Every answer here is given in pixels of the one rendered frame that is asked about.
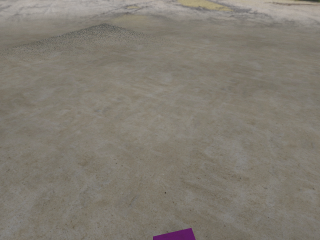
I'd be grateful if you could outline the carton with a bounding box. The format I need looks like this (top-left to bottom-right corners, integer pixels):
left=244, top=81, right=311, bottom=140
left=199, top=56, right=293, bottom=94
left=153, top=228, right=196, bottom=240

